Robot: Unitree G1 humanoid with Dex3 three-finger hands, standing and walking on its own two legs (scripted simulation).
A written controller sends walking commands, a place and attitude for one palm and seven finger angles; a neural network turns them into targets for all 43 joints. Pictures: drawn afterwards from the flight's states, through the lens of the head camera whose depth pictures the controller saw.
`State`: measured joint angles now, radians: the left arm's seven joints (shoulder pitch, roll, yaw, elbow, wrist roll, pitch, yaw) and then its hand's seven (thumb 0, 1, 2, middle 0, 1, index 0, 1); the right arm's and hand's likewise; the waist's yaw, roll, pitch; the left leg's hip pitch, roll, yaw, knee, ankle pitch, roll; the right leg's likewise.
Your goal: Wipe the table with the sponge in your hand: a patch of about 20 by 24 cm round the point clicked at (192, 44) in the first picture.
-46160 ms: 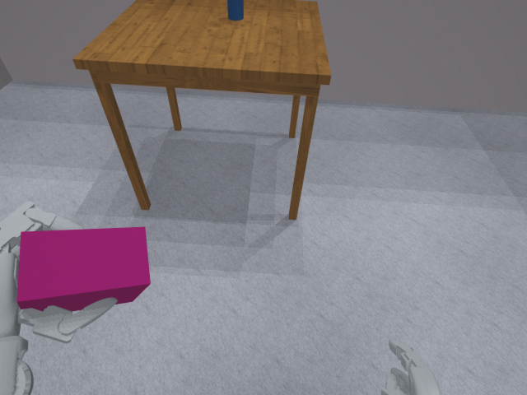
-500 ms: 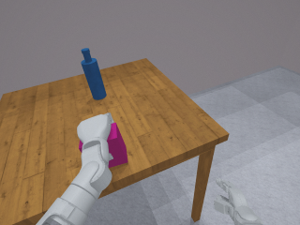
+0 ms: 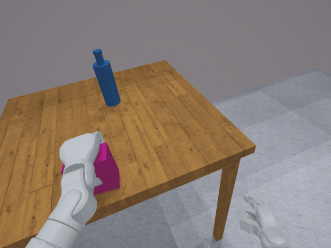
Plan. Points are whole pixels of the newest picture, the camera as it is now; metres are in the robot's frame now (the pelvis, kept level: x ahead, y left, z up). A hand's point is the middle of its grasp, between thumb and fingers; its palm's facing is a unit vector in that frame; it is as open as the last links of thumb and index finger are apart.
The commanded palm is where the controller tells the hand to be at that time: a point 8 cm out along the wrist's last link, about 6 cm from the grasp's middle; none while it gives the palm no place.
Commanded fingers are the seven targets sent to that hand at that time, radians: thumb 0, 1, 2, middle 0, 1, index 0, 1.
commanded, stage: wipe forward along the middle lane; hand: left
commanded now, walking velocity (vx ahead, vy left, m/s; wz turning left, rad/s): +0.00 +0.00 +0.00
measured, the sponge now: (95, 175) +0.28 +0.24 +0.05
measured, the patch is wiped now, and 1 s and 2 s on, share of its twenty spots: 1.00 1.00 1.00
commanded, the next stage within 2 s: slide back across to the first lane in 1.62 s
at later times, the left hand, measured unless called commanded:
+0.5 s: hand (87, 148) +0.33 +0.27 +0.09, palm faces +0.01 -0.06 -1.00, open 10.4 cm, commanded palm +0.31 +0.27 +0.13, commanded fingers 0.00 0.10 1.30 -1.20 -1.60 -1.20 -1.60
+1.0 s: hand (82, 140) +0.36 +0.30 +0.09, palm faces -0.02 -0.04 -1.00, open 10.4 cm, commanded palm +0.35 +0.30 +0.13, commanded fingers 0.00 0.10 1.30 -1.20 -1.60 -1.20 -1.60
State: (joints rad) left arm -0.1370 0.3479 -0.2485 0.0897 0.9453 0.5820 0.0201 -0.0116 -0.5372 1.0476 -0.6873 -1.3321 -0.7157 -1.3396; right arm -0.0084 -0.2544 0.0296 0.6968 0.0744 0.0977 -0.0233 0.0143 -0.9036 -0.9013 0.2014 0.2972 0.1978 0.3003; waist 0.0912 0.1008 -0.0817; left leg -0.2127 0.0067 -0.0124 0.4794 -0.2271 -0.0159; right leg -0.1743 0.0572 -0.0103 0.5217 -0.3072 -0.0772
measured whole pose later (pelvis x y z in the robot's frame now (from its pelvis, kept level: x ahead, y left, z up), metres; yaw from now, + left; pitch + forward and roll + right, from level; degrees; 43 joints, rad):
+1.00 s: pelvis +0.00 +0.03 +0.00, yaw +2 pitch +3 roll +0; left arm -0.53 0.38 -0.17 0.62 0.98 0.45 0.06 0.00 -0.54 1.05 -0.69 -1.33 -0.72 -1.34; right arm 0.10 -0.26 0.02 0.72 0.09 0.11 -0.05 0.01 -0.90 -0.90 0.20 0.30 0.20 0.30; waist 0.03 0.07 -0.10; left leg -0.34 -0.02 -0.03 0.51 -0.22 0.01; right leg -0.26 0.03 -0.03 0.50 -0.28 -0.04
